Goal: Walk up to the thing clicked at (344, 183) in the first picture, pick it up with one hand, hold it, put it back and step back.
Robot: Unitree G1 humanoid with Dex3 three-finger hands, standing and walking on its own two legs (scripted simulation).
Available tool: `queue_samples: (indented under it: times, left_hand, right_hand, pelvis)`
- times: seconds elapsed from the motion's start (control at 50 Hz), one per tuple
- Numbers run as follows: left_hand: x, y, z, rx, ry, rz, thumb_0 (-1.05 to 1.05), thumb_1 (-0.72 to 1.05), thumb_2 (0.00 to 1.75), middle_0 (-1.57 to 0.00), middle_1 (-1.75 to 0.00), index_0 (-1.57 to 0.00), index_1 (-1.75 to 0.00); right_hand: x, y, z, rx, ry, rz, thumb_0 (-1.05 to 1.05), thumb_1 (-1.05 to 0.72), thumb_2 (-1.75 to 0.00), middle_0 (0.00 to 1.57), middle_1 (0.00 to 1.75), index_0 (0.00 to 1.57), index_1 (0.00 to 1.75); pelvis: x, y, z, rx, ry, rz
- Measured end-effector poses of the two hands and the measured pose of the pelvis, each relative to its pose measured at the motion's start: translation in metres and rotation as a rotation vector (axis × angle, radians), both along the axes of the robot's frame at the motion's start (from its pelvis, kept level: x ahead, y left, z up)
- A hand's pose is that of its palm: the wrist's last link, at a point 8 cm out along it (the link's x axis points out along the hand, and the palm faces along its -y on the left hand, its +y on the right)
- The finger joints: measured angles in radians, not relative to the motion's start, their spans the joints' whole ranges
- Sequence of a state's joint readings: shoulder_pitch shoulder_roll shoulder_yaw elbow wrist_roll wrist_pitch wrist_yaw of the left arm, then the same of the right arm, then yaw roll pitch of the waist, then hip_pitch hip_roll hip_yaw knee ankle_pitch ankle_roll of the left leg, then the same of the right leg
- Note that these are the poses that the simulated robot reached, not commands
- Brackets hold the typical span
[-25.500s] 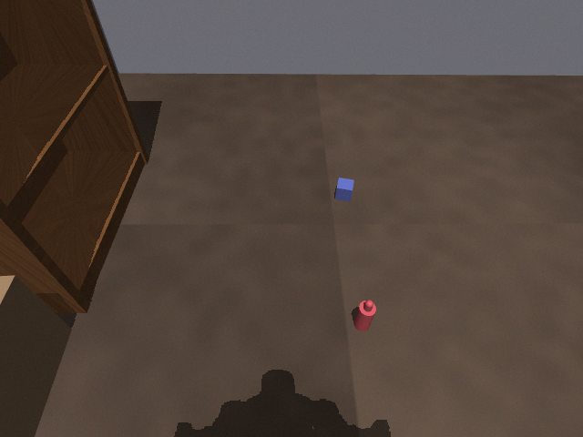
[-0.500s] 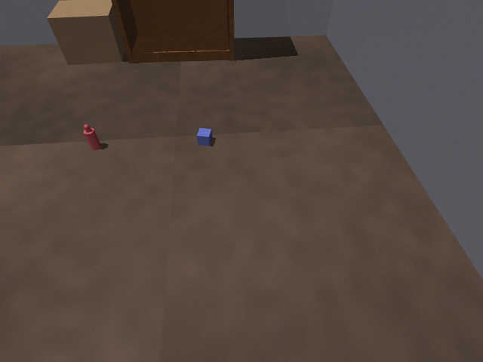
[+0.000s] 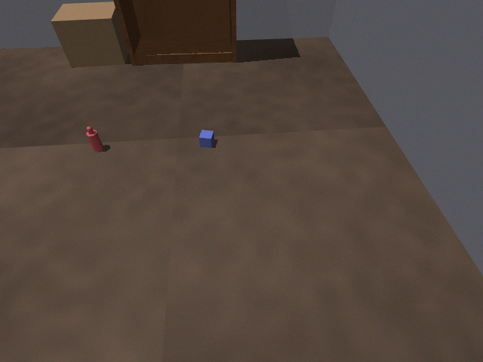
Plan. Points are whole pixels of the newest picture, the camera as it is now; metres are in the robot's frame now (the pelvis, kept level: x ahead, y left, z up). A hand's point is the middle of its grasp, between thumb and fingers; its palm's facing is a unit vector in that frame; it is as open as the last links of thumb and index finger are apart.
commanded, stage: walk up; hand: left
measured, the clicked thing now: (206, 138) +1.46 +0.22 -0.74
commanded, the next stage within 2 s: none
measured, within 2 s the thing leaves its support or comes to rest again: neither
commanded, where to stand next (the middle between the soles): +1.05 -0.01 m, yaw -1 degrees
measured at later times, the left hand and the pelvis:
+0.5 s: hand (68, 336) +0.21 +0.34 -0.15, palm faces -0.02 -0.95 -0.32, open 7.4 cm; pelvis +0.14 +0.06 -0.01, yaw +0 degrees
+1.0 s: hand (129, 224) +0.45 +0.28 -0.13, palm faces -0.03 -0.93 -0.37, open 7.4 cm; pelvis +0.39 +0.01 -0.01, yaw -2 degrees
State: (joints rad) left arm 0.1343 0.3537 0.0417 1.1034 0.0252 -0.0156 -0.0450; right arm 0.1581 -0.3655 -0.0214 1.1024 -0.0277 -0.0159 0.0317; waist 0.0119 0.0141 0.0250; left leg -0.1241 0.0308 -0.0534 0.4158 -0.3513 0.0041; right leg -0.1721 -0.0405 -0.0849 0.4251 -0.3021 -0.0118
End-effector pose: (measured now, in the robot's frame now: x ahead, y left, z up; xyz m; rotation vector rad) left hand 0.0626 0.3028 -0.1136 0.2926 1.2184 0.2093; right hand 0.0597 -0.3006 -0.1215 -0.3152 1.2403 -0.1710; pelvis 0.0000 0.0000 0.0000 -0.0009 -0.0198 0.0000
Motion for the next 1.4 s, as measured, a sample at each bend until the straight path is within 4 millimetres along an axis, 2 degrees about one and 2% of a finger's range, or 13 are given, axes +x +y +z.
queue_samples:
  times: [0.08, 0.2, 0.28, 0.42, 0.56, 0.7, 0.76, 0.86, 0.96, 1.06, 1.16, 1.24, 1.4]
  left_hand:
    - [-0.004, 0.017, 0.001, 0.008, -0.052, 0.041, 0.01, 0.90, 0.90, -0.20, -0.30, -0.21, -0.30]
    - [-0.021, 0.061, -0.003, 0.030, 0.020, 0.088, 0.01, 0.90, 0.90, -0.20, -0.30, -0.20, -0.30]
    - [-0.003, 0.094, -0.023, 0.046, 0.078, 0.078, 0.01, 0.90, 0.90, -0.20, -0.30, -0.20, -0.30]
    - [0.086, 0.090, -0.013, 0.001, -0.007, 0.006, 0.01, 0.90, 0.90, -0.20, -0.30, -0.20, -0.30]
    - [0.175, 0.074, 0.000, -0.006, -0.031, -0.068, 0.01, 0.90, 0.90, -0.20, -0.30, -0.20, -0.30]
    - [0.285, 0.041, 0.002, 0.046, -0.071, -0.111, 0.01, 0.90, 0.90, -0.20, -0.30, -0.20, -0.30]
    - [0.322, 0.022, 0.009, 0.048, -0.151, -0.105, 0.01, 0.90, 0.90, -0.20, -0.30, -0.20, -0.30]
    - [0.348, 0.008, 0.026, 0.045, -0.157, -0.072, 0.00, 0.90, 0.90, -0.20, -0.30, -0.20, -0.30]
    - [0.366, 0.013, 0.023, 0.048, -0.094, -0.068, 0.00, 0.90, 0.90, -0.20, -0.30, -0.20, -0.30]
    - [0.395, 0.031, 0.006, 0.037, -0.066, -0.047, 0.01, 0.90, 0.90, -0.20, -0.30, -0.21, -0.30]
    - [0.436, 0.055, -0.026, 0.025, -0.013, -0.032, 0.01, 0.90, 0.90, -0.20, -0.30, -0.20, -0.30]
    - [0.480, 0.055, -0.030, 0.006, 0.021, -0.062, 0.01, 0.90, 0.90, -0.20, -0.30, -0.20, -0.30]
    - [0.576, 0.046, -0.007, -0.006, -0.055, -0.103, 0.01, 0.90, 0.90, -0.20, -0.30, -0.20, -0.30]
  right_hand:
    - [0.012, -0.007, 0.003, -0.031, 0.015, 0.037, 0.00, -0.91, -0.89, 0.21, 0.30, 0.20, 0.30]
    - [0.062, 0.004, 0.020, -0.070, -0.047, 0.085, 0.00, -0.91, -0.89, 0.21, 0.30, 0.20, 0.30]
    - [0.082, 0.014, 0.021, -0.127, -0.131, 0.058, 0.00, -0.91, -0.89, 0.21, 0.30, 0.20, 0.30]
    - [0.079, 0.032, 0.026, -0.104, -0.070, -0.023, 0.00, -0.91, -0.89, 0.21, 0.30, 0.20, 0.30]
    - [0.115, 0.034, 0.013, -0.048, -0.028, -0.048, 0.00, -0.90, -0.89, 0.21, 0.30, 0.20, 0.30]
    - [0.188, 0.007, -0.024, -0.012, -0.003, -0.066, 0.00, -0.90, -0.89, 0.21, 0.30, 0.20, 0.30]
    - [0.229, 0.001, -0.027, 0.005, 0.006, -0.044, 0.00, -0.91, -0.89, 0.21, 0.30, 0.20, 0.30]
    - [0.311, -0.007, -0.007, 0.014, -0.084, -0.008, 0.00, -0.91, -0.89, 0.21, 0.30, 0.20, 0.30]
    - [0.383, -0.013, 0.010, -0.002, -0.166, 0.016, 0.00, -0.91, -0.89, 0.21, 0.30, 0.20, 0.30]
    - [0.444, -0.006, 0.015, -0.034, -0.145, 0.064, 0.00, -0.91, -0.90, 0.20, 0.30, 0.20, 0.30]
    - [0.506, 0.012, 0.013, -0.075, -0.165, 0.086, 0.00, -0.91, -0.90, 0.20, 0.30, 0.20, 0.30]
    - [0.530, 0.023, 0.021, -0.078, -0.208, 0.041, 0.00, -0.91, -0.89, 0.21, 0.30, 0.20, 0.30]
    - [0.542, 0.024, 0.031, -0.064, -0.128, -0.018, 0.00, -0.90, -0.89, 0.21, 0.30, 0.20, 0.30]
  pelvis:
    - [0.009, 0.006, -0.004, 0.002, 0.004, 0.040]
    - [0.034, 0.032, -0.007, -0.012, -0.012, 0.045]
    - [0.060, 0.053, -0.024, 0.008, -0.022, 0.030]
    - [0.108, 0.063, -0.011, 0.025, -0.036, 0.016]
    - [0.169, 0.055, -0.008, 0.038, -0.031, -0.009]
    - [0.248, 0.026, -0.027, 0.015, -0.015, -0.030]
    - [0.276, 0.013, -0.025, 0.022, -0.021, -0.027]
    - [0.323, 0.006, -0.007, 0.044, -0.025, -0.043]
    - [0.368, 0.007, -0.004, 0.013, -0.018, -0.049]
    - [0.416, 0.015, -0.012, -0.022, -0.009, -0.025]
    - [0.473, 0.032, -0.030, -0.001, -0.010, -0.026]
    - [0.507, 0.040, -0.025, -0.007, -0.022, -0.033]
    - [0.569, 0.033, -0.007, 0.014, -0.037, -0.038]
